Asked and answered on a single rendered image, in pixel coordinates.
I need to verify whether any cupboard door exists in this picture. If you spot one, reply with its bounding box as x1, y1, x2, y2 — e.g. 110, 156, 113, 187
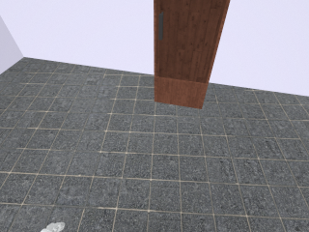
155, 0, 227, 83

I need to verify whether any robot left hand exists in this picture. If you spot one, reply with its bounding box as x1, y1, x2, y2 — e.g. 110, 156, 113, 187
41, 222, 65, 232

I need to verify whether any handle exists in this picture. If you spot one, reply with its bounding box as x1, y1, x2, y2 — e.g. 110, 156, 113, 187
158, 12, 164, 41

